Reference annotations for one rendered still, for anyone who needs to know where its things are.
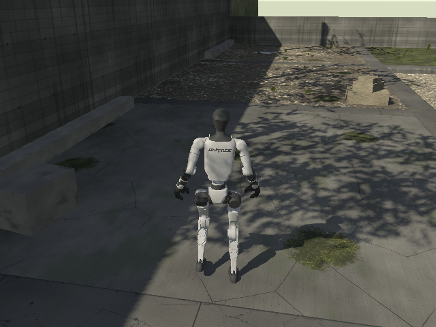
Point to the robot left thigh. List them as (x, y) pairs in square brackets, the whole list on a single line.
[(201, 199)]

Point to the right robot hand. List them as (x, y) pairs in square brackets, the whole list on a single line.
[(257, 191)]

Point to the robot head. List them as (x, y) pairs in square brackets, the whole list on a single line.
[(221, 118)]

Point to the left robot forearm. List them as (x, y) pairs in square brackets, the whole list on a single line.
[(183, 179)]

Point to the right robot upper arm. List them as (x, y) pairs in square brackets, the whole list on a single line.
[(244, 156)]

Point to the right robot forearm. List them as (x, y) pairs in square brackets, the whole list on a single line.
[(253, 180)]

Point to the left robot upper arm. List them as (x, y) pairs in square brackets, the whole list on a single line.
[(198, 144)]

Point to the left robot hand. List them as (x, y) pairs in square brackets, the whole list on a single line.
[(177, 191)]

